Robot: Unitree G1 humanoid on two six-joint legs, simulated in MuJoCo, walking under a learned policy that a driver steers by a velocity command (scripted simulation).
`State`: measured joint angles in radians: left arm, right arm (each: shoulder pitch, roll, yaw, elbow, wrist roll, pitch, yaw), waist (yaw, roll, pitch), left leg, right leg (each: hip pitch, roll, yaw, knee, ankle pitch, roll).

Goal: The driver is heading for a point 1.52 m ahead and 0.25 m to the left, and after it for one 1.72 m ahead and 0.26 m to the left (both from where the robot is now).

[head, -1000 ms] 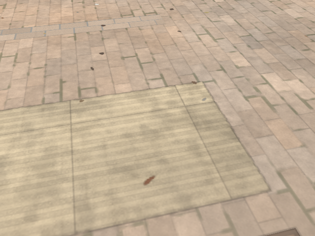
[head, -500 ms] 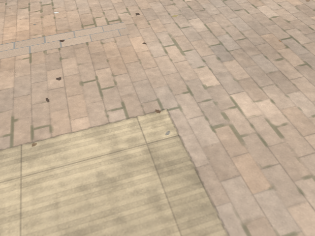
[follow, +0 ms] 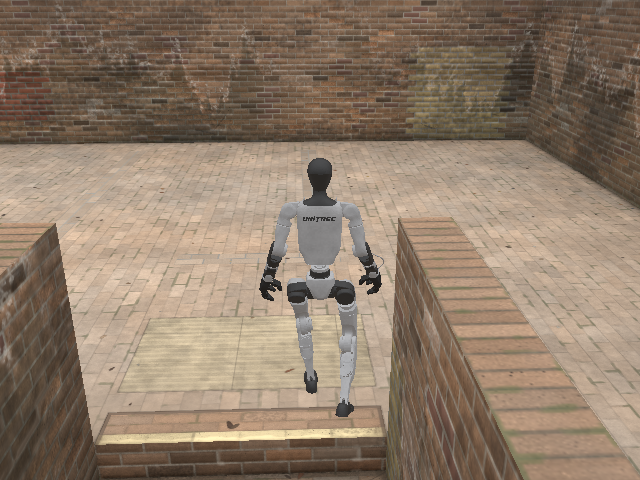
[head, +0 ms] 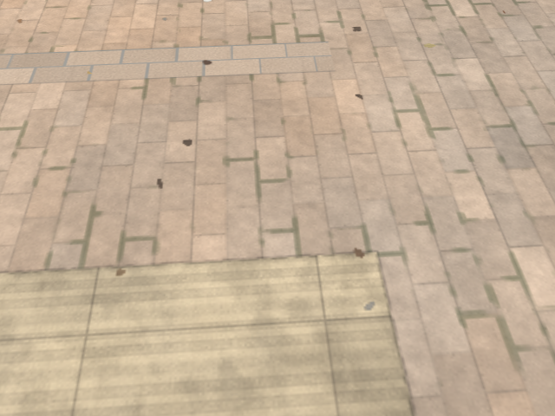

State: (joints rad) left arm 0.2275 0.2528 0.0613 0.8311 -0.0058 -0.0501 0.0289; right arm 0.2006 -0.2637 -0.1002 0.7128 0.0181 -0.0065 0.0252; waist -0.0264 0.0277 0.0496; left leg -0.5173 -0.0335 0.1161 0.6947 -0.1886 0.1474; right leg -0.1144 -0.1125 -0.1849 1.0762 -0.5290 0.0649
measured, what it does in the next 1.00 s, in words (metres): walks ahead, turning left: right foot, then left foot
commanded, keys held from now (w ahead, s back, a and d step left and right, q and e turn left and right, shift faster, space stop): q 0.56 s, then no key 0.02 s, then e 0.42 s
